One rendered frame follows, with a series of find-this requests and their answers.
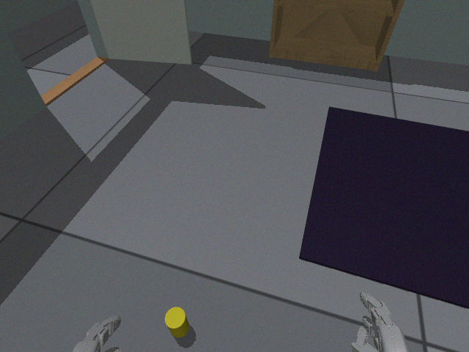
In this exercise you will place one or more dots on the right robot hand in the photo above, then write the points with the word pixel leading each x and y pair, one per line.
pixel 388 337

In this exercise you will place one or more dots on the bookshelf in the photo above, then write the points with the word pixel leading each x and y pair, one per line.
pixel 347 33

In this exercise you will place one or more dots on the left robot hand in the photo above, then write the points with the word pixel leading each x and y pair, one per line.
pixel 98 335

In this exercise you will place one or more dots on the can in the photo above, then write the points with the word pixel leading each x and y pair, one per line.
pixel 177 322

